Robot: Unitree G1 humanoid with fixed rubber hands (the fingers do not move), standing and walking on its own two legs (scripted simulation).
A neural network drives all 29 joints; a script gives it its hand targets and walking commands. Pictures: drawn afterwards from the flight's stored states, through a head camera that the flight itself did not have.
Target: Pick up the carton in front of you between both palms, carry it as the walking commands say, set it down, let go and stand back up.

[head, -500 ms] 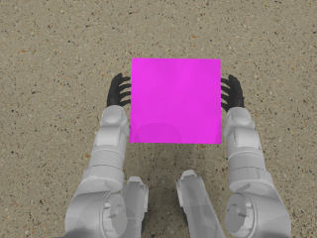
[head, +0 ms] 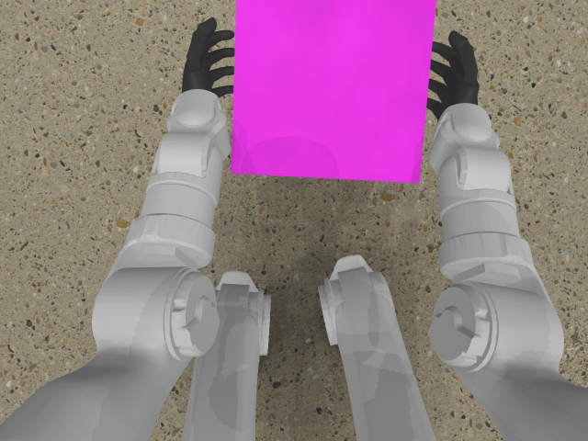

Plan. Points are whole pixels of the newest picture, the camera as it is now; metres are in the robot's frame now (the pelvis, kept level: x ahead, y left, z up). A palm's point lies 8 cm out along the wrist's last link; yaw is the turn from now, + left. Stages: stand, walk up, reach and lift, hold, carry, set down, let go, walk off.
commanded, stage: set down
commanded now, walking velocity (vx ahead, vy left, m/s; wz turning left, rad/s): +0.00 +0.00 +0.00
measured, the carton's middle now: (322, 107) +0.53 -0.08 -0.21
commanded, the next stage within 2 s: none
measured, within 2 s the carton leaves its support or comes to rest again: rests again in 0.84 s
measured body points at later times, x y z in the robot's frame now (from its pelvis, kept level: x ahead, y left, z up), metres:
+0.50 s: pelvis +0.01 +0.00 -0.07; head +0.37 -0.02 +0.20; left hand +0.57 +0.06 -0.24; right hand +0.52 -0.23 -0.23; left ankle +0.10 +0.12 -0.43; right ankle +0.11 -0.12 -0.43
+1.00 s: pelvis +0.01 +0.01 -0.08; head +0.37 -0.02 +0.18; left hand +0.58 +0.06 -0.25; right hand +0.52 -0.24 -0.25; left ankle +0.10 +0.11 -0.43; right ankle +0.11 -0.12 -0.43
